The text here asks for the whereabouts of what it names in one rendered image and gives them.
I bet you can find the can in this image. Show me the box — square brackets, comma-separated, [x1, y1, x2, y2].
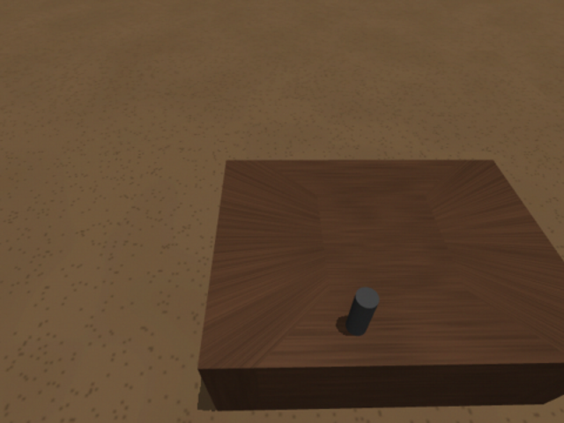
[345, 287, 380, 336]

